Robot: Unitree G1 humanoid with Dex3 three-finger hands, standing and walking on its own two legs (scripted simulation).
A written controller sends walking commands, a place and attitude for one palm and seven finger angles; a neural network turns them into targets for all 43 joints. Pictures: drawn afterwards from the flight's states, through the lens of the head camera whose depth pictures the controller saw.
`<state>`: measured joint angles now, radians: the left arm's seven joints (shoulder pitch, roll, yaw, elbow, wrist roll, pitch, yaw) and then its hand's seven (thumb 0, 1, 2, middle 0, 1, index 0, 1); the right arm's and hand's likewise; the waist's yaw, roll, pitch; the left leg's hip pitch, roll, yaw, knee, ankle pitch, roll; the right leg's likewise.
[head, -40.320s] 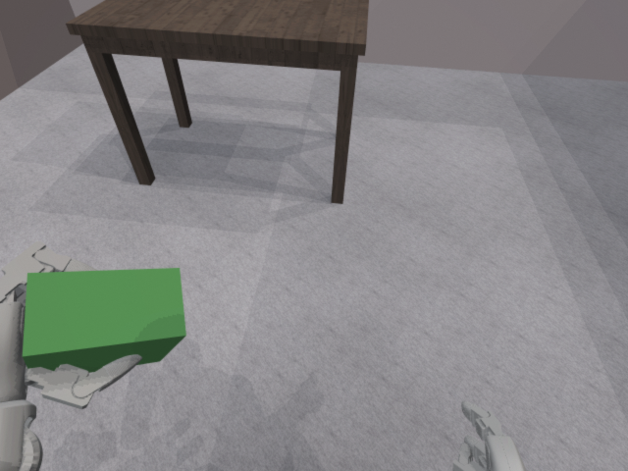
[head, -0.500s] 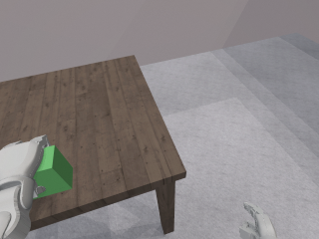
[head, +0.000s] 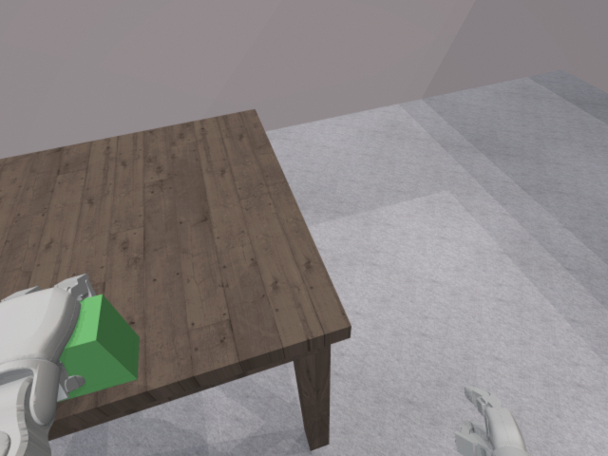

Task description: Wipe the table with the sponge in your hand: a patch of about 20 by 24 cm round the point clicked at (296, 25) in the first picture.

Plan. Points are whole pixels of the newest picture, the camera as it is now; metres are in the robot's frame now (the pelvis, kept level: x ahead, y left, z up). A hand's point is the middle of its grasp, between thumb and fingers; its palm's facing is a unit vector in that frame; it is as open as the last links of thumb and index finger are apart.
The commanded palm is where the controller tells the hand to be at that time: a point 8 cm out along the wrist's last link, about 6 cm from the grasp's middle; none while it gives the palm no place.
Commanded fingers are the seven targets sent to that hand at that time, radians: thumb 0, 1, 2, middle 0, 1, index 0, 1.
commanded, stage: lift the sponge slowly off the table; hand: left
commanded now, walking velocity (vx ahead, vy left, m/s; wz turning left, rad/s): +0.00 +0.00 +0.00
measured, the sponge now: (77, 358) +0.19 +0.35 +0.02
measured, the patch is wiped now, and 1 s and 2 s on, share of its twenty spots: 1.00 1.00 1.00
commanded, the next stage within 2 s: bring the sponge back beside the body in 1.90 s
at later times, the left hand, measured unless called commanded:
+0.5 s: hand (51, 350) +0.17 +0.34 +0.08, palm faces +0.01 -0.03 -1.00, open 10.2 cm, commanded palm +0.15 +0.34 +0.14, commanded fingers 0.00 0.10 1.30 -1.20 -1.60 -1.20 -1.60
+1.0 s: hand (30, 336) +0.17 +0.34 +0.12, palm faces +0.05 -0.01 -1.00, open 10.2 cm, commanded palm +0.15 +0.34 +0.18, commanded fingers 0.00 0.10 1.30 -1.20 -1.60 -1.20 -1.60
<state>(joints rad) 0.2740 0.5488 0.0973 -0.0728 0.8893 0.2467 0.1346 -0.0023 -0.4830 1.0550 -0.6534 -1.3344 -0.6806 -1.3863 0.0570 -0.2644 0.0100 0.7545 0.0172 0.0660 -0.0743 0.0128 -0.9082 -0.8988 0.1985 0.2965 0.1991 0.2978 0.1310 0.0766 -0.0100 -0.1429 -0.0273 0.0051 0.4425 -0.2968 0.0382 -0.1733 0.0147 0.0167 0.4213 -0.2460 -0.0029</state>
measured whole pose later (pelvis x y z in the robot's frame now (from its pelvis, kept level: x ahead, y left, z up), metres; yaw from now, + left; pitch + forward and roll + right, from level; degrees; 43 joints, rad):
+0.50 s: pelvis -0.01 +0.00 +0.00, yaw +1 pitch -3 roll -1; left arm 0.24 0.57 0.07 -0.12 0.88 0.26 0.06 -0.01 -0.50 1.06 -0.68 -1.31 -0.71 -1.36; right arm 0.02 -0.25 0.03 0.74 0.01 0.07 -0.10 0.01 -0.91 -0.90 0.20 0.30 0.20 0.30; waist 0.16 0.08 0.03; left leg -0.09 -0.03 -0.01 0.41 -0.26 0.04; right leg -0.11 0.01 0.00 0.38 -0.22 -0.01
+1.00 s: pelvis -0.02 -0.01 +0.00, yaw +1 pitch -4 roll -1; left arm 0.21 0.63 0.11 -0.18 0.84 0.29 0.00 -0.01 -0.51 1.06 -0.70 -1.30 -0.72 -1.35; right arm 0.04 -0.27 0.04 0.72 0.02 0.08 -0.10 0.01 -0.91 -0.90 0.20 0.30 0.20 0.30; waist 0.15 0.09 0.04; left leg -0.07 -0.03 -0.02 0.39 -0.24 0.03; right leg -0.09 0.01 0.00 0.36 -0.20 -0.01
